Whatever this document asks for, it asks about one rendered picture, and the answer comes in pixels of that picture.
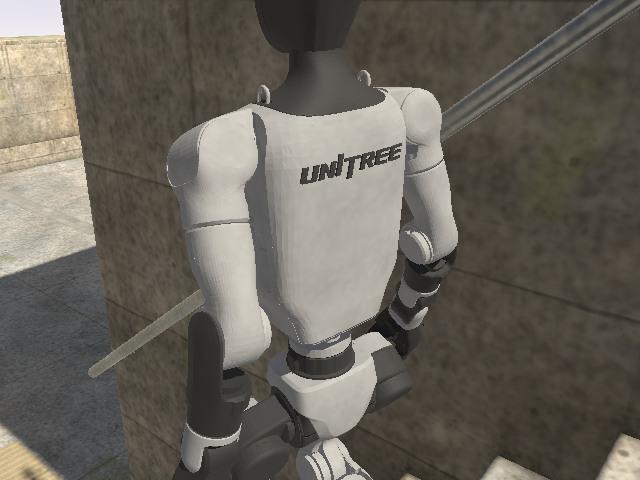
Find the stairs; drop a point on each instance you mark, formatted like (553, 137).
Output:
(622, 463)

